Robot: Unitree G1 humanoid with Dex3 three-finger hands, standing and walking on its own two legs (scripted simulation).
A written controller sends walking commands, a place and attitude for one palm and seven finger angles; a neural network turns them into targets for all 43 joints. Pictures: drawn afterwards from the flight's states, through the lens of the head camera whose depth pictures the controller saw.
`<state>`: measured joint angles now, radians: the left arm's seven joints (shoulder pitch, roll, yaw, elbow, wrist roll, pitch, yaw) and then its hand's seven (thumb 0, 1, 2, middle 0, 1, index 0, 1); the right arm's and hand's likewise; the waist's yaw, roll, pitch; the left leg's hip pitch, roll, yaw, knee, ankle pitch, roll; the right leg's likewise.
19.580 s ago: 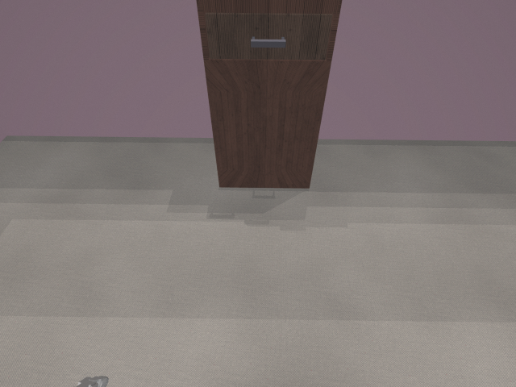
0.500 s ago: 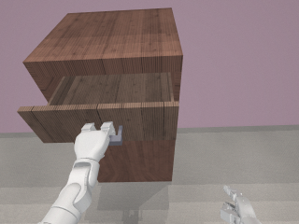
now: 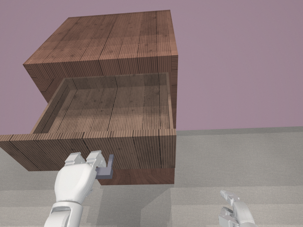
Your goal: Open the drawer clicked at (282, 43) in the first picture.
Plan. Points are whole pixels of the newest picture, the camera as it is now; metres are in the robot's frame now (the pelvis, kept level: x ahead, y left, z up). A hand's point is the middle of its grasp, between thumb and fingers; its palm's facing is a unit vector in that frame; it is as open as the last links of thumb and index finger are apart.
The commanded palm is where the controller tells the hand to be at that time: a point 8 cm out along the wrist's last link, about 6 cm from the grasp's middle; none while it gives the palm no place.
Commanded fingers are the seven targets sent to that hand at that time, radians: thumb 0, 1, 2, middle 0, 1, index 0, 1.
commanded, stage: pull the drawer open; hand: left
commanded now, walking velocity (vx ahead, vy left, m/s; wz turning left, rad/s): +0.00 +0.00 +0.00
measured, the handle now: (89, 166) +0.26 +0.20 +0.05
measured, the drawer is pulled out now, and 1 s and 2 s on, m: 0.26 0.29 0.29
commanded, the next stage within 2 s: open the thumb to release the handle in 0.46 s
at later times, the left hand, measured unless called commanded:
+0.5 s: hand (83, 203) +0.17 +0.19 +0.03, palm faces +0.03 -0.14 -0.99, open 5.5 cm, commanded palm +0.12 +0.20 +0.08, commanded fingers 0.00 0.90 0.90 -0.40 -1.35 -0.40 -1.35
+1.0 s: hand (82, 200) +0.18 +0.19 +0.03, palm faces +0.04 -0.13 -0.99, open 11.0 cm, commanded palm +0.14 +0.21 +0.08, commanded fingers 0.00 -0.50 0.30 -0.30 -1.20 -0.30 -1.20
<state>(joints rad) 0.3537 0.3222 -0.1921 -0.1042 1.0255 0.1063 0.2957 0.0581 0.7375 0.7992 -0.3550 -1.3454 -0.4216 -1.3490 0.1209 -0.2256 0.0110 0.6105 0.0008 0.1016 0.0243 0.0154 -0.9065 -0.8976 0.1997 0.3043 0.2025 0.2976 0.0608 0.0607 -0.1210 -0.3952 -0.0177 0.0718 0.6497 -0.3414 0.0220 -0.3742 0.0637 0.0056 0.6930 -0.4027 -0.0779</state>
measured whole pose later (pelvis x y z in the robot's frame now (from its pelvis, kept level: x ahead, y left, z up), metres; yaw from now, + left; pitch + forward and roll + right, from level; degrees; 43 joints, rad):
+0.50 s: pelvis +0.00 -0.01 -0.01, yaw +0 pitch +6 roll +2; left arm 0.58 0.33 -0.14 -0.27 1.04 0.04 0.35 0.05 0.74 0.80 -0.31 -1.35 -0.42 -1.35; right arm 0.11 -0.24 0.00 0.57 -0.03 0.08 0.06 0.01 -0.91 -0.90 0.20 0.30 0.20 0.30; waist 0.07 0.07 -0.12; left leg -0.47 0.00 0.07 0.74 -0.38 0.01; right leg -0.44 0.08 0.00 0.77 -0.44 -0.09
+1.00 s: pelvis -0.01 -0.01 -0.01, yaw +0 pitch +5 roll +2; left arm 0.46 0.35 -0.15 -0.18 1.02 0.07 0.33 0.01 -0.07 0.49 -0.33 -1.24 -0.36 -1.25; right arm 0.08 -0.23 0.01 0.59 -0.01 0.08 0.01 0.02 -0.91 -0.90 0.20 0.30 0.20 0.30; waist 0.07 0.06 -0.12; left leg -0.43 -0.01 0.06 0.70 -0.35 0.01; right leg -0.41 0.08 -0.01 0.74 -0.41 -0.10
